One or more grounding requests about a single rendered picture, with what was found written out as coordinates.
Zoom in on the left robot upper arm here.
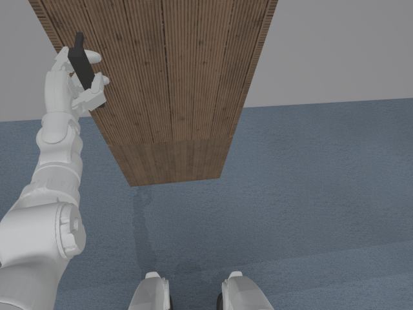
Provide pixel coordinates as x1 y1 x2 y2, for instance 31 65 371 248
0 201 86 310

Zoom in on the robot left hand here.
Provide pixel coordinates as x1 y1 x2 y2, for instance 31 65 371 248
45 46 110 121

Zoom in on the robot right thigh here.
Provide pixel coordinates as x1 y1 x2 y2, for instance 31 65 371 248
222 276 274 310

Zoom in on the robot thigh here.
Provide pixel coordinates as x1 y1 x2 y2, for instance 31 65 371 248
222 276 274 310
128 277 170 310

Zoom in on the robot left thigh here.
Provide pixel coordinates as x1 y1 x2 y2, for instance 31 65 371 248
128 277 170 310

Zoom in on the handle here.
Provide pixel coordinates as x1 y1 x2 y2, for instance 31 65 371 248
68 32 105 108

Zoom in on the cupboard door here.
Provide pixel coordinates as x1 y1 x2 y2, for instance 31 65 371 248
37 0 271 146

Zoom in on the left robot forearm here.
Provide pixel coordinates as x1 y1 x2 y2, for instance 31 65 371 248
0 112 83 264

